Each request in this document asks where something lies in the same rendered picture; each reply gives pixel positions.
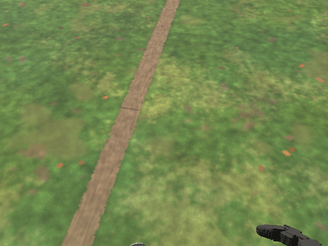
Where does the robot right hand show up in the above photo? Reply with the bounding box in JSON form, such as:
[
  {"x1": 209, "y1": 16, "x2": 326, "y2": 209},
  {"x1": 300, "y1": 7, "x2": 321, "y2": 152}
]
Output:
[{"x1": 256, "y1": 224, "x2": 322, "y2": 246}]

